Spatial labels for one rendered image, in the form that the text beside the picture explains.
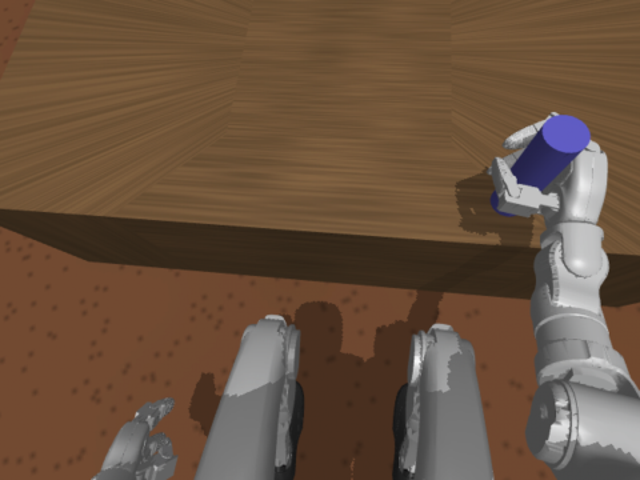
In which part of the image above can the left robot hand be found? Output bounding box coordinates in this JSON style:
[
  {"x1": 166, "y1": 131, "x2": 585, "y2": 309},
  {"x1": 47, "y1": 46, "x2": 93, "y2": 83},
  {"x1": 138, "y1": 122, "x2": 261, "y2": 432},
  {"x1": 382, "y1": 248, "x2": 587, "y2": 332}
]
[{"x1": 100, "y1": 397, "x2": 178, "y2": 480}]

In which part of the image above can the right robot hand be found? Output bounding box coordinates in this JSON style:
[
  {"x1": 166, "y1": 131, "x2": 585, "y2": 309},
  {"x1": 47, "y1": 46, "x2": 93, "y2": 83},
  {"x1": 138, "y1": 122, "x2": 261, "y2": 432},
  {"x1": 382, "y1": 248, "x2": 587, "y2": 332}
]
[{"x1": 486, "y1": 112, "x2": 608, "y2": 229}]

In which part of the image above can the right robot foot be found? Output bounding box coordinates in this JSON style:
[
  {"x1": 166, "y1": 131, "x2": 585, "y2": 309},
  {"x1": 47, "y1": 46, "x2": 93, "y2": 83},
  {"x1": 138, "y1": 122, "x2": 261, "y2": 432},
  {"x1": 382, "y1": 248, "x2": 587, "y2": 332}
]
[{"x1": 392, "y1": 383, "x2": 415, "y2": 480}]

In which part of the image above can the right robot arm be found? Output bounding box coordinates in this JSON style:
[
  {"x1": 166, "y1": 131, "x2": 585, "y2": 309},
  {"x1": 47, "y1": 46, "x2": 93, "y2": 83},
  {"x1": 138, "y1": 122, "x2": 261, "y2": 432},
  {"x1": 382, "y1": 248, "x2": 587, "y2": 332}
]
[{"x1": 525, "y1": 221, "x2": 640, "y2": 480}]

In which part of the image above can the left robot foot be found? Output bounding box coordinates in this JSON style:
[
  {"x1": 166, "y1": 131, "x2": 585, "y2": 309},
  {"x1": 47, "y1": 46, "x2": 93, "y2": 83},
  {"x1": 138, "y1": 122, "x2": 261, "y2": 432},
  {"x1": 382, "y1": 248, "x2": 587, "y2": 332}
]
[{"x1": 274, "y1": 381, "x2": 304, "y2": 480}]

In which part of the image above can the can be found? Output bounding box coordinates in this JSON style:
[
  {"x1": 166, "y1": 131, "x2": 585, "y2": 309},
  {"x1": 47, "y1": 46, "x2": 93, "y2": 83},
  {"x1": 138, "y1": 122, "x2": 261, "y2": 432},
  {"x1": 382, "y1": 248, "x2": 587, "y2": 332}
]
[{"x1": 490, "y1": 115, "x2": 591, "y2": 217}]

